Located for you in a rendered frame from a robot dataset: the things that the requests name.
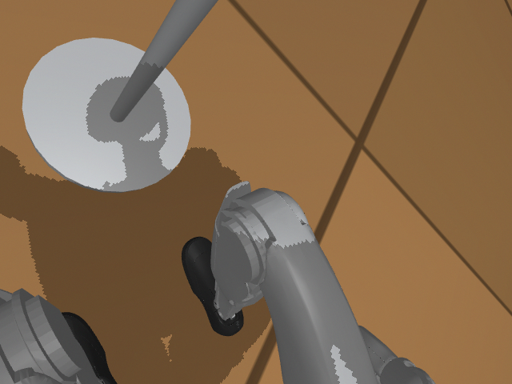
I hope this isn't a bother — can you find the right robot foot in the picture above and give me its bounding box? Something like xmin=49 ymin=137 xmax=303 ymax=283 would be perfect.
xmin=182 ymin=237 xmax=244 ymax=336

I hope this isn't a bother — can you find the left robot foot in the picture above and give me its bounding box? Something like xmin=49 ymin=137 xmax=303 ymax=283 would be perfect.
xmin=62 ymin=312 xmax=117 ymax=384

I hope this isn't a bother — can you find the right robot arm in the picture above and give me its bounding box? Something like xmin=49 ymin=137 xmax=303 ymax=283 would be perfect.
xmin=380 ymin=358 xmax=436 ymax=384

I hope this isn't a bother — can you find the right robot hand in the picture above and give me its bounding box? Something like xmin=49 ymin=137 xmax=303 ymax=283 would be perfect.
xmin=359 ymin=326 xmax=397 ymax=384

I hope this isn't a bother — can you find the floor lamp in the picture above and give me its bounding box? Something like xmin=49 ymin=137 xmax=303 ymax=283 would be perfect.
xmin=22 ymin=0 xmax=218 ymax=193

